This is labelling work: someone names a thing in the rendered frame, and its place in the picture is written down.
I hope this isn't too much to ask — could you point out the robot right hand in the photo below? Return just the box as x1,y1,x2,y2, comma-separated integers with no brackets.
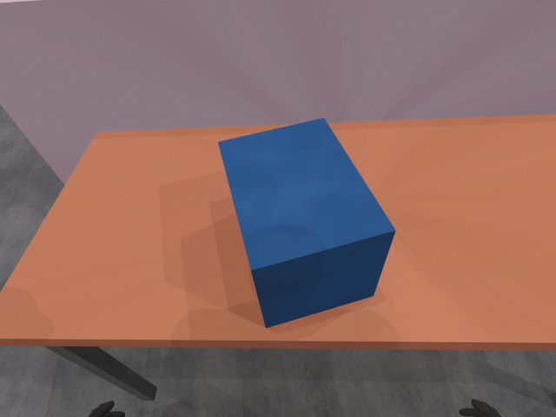
459,399,501,417

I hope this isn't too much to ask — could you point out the carton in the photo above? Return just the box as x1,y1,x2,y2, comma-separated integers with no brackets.
218,118,396,328

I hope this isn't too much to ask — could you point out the table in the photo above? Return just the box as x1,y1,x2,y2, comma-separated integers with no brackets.
0,114,556,408

